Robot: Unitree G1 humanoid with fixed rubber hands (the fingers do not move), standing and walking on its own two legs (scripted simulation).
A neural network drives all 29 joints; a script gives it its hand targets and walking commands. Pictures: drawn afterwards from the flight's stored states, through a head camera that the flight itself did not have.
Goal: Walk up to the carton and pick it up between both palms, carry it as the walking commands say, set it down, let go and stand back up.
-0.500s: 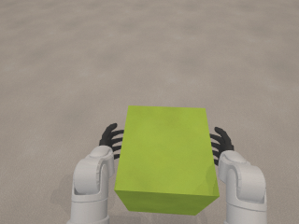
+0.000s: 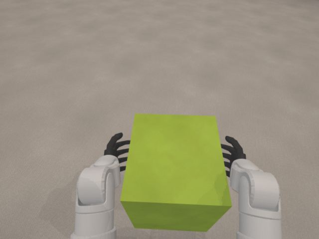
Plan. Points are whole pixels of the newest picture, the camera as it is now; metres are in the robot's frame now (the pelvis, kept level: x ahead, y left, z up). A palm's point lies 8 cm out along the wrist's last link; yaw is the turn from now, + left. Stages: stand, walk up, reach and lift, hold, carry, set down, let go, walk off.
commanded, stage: carry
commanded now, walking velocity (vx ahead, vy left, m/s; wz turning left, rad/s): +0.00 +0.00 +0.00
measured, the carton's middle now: (172, 175) +0.28 +0.01 +0.02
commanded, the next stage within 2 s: none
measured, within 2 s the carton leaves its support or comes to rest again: neither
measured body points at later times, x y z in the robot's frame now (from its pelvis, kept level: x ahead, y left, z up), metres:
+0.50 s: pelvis -0.05 +0.00 +0.00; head -0.09 +0.03 +0.44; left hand +0.23 +0.15 +0.07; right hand +0.23 -0.14 +0.09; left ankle +0.08 +0.03 -0.74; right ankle -0.03 -0.12 -0.73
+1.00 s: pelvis -0.08 +0.04 +0.00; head -0.07 +0.06 +0.45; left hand +0.21 +0.19 +0.05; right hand +0.21 -0.10 +0.05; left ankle -0.06 +0.11 -0.74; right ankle -0.06 -0.10 -0.73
